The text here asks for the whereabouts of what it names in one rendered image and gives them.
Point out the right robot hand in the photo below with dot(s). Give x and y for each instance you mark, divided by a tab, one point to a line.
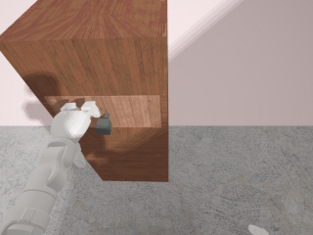
255	230

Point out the left robot hand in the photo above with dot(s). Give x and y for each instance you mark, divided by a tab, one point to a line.
71	124

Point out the drawer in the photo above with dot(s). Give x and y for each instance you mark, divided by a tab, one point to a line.
124	110

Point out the cabinet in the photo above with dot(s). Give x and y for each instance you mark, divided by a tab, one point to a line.
66	48

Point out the handle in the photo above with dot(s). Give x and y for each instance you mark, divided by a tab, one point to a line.
104	125

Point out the left robot forearm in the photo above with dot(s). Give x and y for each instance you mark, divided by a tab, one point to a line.
31	213

